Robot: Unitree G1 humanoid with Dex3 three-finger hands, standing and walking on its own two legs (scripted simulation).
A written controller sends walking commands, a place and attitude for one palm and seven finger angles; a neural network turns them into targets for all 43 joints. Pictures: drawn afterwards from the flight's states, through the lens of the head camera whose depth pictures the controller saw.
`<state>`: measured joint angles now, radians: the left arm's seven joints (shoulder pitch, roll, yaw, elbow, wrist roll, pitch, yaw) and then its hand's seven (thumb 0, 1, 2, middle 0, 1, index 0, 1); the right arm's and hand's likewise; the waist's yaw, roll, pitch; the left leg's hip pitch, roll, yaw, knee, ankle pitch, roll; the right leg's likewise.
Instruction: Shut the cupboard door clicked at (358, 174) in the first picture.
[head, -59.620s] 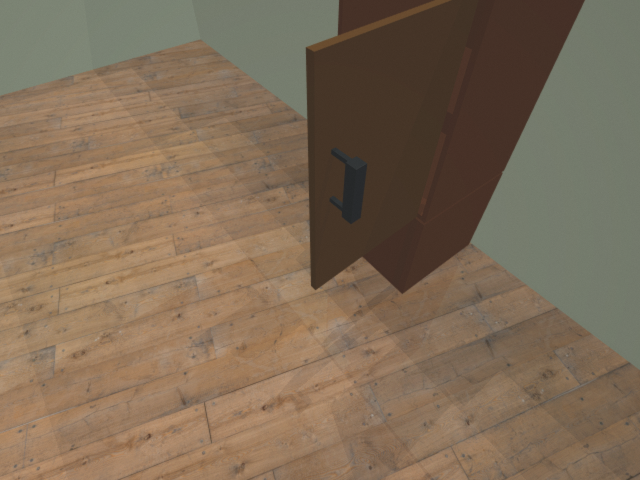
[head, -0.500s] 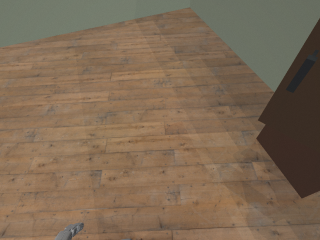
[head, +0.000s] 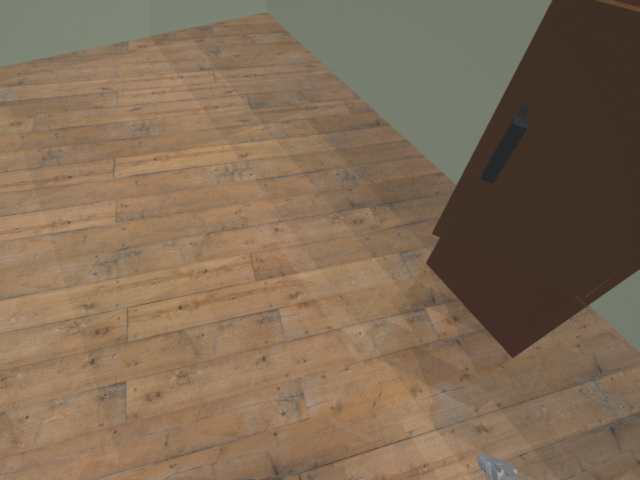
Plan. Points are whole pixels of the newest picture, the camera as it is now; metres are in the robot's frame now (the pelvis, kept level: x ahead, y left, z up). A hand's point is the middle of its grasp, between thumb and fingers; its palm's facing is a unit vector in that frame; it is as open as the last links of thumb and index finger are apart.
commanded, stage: turn to face it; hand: left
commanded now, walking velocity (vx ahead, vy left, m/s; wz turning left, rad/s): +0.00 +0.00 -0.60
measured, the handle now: (505, 144) +0.70 -0.29 +0.01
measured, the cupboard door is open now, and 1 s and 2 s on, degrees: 30 30 30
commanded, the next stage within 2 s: take the last steps up to it in 0.58 s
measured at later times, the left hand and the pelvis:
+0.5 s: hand (237, 446) +0.17 +0.12 -0.14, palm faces -0.27 -0.92 -0.28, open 7.4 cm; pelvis +0.01 -0.04 +0.00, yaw -15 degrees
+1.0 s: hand (228, 440) +0.18 +0.14 -0.16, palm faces -0.38 -0.91 -0.16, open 7.4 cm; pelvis +0.07 -0.03 +0.02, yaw -24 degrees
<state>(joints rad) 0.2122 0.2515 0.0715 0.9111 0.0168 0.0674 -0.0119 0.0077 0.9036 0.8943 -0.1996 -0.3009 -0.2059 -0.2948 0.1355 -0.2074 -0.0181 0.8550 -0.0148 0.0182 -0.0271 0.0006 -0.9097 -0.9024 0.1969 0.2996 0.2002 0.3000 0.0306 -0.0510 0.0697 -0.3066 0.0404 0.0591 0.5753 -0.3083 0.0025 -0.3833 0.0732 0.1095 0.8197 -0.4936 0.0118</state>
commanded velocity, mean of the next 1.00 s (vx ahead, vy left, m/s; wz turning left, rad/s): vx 0.10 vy -0.05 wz -0.32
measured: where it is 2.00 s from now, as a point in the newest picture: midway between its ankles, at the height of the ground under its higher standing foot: (402, 479)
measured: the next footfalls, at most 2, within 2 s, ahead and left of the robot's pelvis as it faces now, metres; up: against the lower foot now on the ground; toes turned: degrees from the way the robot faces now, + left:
right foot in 0.36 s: +0.02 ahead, -0.15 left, +0.00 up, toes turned -17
left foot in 0.78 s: +0.12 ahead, +0.07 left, +0.00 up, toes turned -16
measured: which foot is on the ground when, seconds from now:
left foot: down 0.00-0.36, up 0.38-0.76, down 0.78-1.00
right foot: up 0.00-0.34, down 0.36-0.78, up 0.80-1.00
